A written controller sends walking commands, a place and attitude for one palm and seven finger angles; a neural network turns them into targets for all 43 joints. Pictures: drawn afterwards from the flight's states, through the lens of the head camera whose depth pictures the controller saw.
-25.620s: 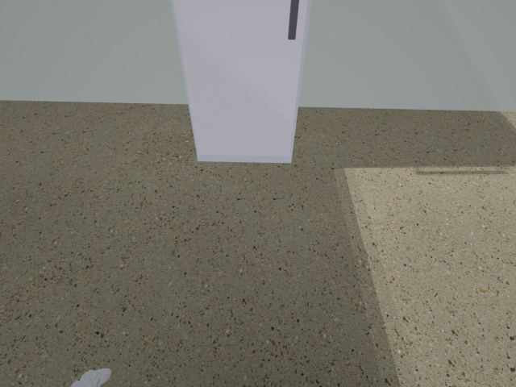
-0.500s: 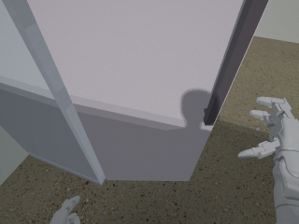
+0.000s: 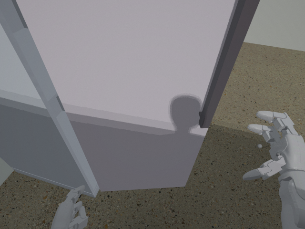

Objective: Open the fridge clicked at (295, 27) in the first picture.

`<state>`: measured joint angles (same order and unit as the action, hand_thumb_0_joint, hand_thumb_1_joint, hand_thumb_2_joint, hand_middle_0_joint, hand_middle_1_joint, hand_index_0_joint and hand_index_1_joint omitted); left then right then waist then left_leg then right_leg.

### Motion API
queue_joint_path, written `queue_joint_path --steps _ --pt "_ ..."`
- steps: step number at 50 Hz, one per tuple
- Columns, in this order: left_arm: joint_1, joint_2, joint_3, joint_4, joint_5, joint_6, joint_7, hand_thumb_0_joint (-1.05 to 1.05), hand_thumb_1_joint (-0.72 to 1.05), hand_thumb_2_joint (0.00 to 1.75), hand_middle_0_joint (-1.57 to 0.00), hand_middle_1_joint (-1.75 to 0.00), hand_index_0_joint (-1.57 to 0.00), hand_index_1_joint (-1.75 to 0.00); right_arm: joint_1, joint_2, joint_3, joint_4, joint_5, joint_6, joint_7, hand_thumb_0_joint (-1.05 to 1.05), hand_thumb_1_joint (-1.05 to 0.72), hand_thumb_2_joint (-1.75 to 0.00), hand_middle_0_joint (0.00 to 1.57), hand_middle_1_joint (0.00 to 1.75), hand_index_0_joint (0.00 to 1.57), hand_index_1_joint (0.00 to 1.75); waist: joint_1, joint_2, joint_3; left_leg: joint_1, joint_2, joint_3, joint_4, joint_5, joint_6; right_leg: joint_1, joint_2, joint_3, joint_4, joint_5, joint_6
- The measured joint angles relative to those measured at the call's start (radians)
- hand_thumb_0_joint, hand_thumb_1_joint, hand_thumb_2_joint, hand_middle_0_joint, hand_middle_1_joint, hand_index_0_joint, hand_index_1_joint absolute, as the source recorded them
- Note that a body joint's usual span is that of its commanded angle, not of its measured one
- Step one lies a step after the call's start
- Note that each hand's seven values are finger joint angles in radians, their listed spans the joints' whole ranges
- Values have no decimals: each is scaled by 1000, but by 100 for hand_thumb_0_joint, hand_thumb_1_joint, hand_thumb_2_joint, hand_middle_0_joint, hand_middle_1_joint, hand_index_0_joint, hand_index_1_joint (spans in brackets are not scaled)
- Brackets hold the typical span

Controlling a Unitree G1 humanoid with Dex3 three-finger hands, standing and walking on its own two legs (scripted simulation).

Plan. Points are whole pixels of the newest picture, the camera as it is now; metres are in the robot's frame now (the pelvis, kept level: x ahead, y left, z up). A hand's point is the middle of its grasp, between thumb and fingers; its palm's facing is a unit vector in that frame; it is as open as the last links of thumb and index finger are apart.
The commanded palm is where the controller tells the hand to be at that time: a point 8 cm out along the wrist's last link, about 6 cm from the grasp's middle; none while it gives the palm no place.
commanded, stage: draw the hand back to the body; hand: right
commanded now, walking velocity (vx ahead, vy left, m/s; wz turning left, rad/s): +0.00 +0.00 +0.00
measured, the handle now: (223, 56) +0.47 -0.17 +0.24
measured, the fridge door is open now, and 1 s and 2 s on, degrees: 70 70 70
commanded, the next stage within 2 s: step back with the hand held close in 1.52 s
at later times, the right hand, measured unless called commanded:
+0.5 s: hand (279, 154) +0.25 -0.26 +0.15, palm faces +0.21 +0.97 -0.12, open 14.4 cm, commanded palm +0.21 -0.29 +0.16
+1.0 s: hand (303, 156) +0.23 -0.28 +0.17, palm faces +0.44 +0.82 -0.36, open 10.2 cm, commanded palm +0.18 -0.31 +0.19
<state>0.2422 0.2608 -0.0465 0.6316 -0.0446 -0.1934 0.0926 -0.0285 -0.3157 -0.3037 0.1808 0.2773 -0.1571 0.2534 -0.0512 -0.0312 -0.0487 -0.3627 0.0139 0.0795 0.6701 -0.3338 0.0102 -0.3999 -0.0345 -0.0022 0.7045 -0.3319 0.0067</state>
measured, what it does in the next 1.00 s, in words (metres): stands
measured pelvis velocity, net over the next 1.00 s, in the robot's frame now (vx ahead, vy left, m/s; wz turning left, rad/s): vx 0.02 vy -0.02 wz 0.02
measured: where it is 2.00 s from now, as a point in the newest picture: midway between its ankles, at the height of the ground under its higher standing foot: outside the picture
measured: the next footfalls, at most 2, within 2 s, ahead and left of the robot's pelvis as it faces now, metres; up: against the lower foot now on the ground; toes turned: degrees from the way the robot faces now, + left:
none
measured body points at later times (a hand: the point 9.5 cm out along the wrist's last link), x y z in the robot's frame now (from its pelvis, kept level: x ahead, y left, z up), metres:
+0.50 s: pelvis +0.00 +0.00 +0.01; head -0.02 +0.01 +0.46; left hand +0.19 +0.23 -0.05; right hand +0.23 -0.31 +0.16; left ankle +0.01 +0.11 -0.72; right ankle +0.02 -0.12 -0.72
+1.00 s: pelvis +0.02 -0.02 +0.02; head -0.01 +0.00 +0.47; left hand +0.21 +0.20 -0.06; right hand +0.20 -0.32 +0.19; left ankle +0.01 +0.11 -0.72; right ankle +0.02 -0.12 -0.72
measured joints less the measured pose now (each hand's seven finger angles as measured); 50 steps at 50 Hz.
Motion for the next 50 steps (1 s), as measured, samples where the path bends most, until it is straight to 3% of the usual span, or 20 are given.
queue_joint_path --steps 2,6,13,20,23,28,33,41,50 --pt "0 1 -9 13 -10 -6 18 1 90 90 -21 -30 -20 -30 -16 1 -19 18 49 71 50 -1 55 -20 26 115 25 115 -2 -4 -3 22 -1 0 -18 6 0 23 0 0 -18 6 1" --pt "9 -2 -13 0 -13 -24 31 1 90 90 -21 -30 -20 -30 -3 -29 -31 -3 40 171 71 -1 55 -20 26 115 25 115 5 -10 -21 52 -2 -8 -45 15 0 60 0 -9 -53 16 1" --pt "13 2 -8 -24 -14 -49 15 1 90 90 -20 -30 -20 -30 56 -23 -66 -85 61 197 51 -1 55 -20 25 115 25 115 1 -12 -21 71 -3 -17 -61 22 1 86 -1 -18 -77 25 3" --pt "8 7 -8 -19 -13 -53 22 1 90 90 -20 -30 -20 -30 122 -12 -59 -165 41 241 44 -1 54 -20 25 115 25 115 -13 -10 -5 94 -3 -12 -74 28 0 105 0 -14 -87 31 2" --pt "4 4 -11 -12 -12 -61 28 1 90 90 -20 -30 -20 -30 138 -17 -67 -200 45 237 40 -1 52 -22 25 114 25 113 -17 -8 0 107 -4 -10 -82 32 1 115 0 -11 -92 33 2" --pt "-22 -8 -5 16 29 -54 19 1 90 90 -20 -30 -20 -30 180 -43 -38 -271 -97 169 -178 -1 41 -27 25 107 25 107 -10 -8 32 148 -5 -3 -136 58 -2 148 1 -5 -132 55 0" --pt "-26 -13 2 28 42 -26 10 1 90 90 -20 -30 -20 -30 271 -20 -1 -343 -165 131 -292 -1 26 -34 25 99 24 99 -17 -11 57 184 2 -16 -180 79 -10 192 10 -19 -185 75 -8" --pt "-22 -33 4 60 53 12 9 1 90 90 -21 -30 -20 -30 346 -24 9 -409 -210 106 -344 0 -1 -47 24 83 24 82 -29 -6 59 254 13 -27 -235 88 -20 268 22 -31 -247 85 -17" --pt "-41 -40 11 42 59 40 -10 1 90 90 -21 -30 -20 -30 392 -32 -21 -470 -216 100 -344 0 -33 -63 23 64 23 63 -28 -9 61 297 20 -38 -269 93 -29 317 31 -43 -286 89 -23"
